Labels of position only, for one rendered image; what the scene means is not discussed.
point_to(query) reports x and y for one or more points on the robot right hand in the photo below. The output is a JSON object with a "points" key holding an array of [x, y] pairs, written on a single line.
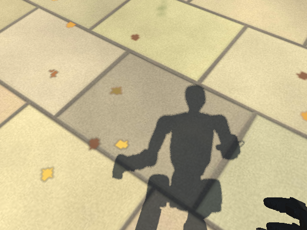
{"points": [[292, 207]]}

